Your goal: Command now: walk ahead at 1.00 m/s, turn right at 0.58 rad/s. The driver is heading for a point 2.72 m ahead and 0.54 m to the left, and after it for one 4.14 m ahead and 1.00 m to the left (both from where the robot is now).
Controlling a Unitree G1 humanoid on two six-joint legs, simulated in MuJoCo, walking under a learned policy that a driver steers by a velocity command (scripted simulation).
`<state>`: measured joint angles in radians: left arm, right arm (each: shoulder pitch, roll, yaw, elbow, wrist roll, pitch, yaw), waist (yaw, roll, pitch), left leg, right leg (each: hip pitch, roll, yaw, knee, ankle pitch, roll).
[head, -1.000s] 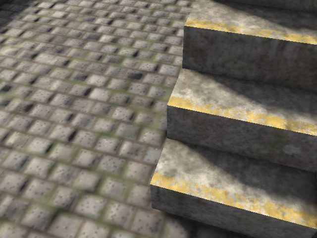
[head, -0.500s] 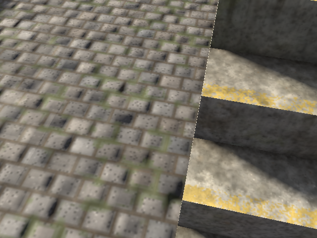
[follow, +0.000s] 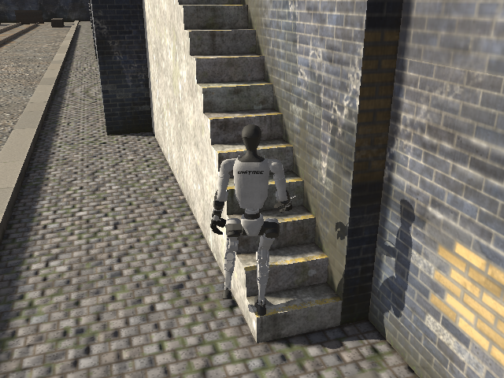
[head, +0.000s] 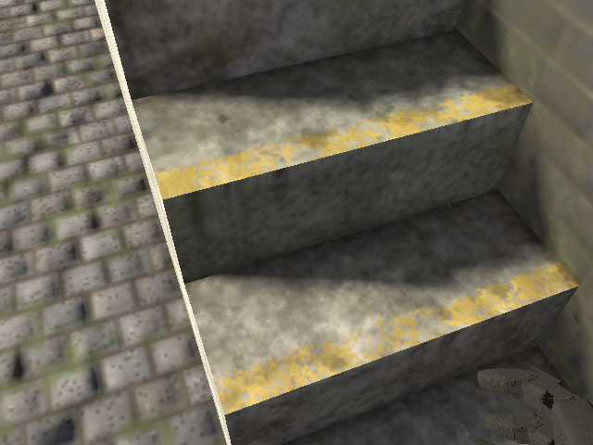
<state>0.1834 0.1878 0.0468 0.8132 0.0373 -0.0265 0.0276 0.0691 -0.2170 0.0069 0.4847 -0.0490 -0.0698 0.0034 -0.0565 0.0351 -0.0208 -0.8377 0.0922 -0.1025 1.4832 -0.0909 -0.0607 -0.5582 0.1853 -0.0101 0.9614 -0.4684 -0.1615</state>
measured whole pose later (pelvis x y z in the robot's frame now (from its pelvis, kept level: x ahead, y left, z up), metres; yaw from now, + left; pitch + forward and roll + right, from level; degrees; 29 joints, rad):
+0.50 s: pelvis +0.17 +0.21 -0.09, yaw -11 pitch +7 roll -15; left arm -0.26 0.17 0.01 0.56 -0.01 -0.05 -0.02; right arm 0.61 -0.17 0.03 1.09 -0.05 -0.07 -0.03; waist -0.20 0.13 -0.09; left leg -0.35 0.28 0.01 0.26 0.12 -0.08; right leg -0.60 0.09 -0.03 2.30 -0.86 -0.03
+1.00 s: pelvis -0.05 +0.48 -0.15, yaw -13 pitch -4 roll -4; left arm -0.03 0.29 0.12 0.98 0.01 -0.02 0.09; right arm 0.41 -0.06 -0.10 0.94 -0.03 0.07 -0.04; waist -0.22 -0.17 0.06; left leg -0.68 0.03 -0.15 1.55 -0.37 -0.01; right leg -0.24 -0.05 -0.30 0.49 -0.19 -0.05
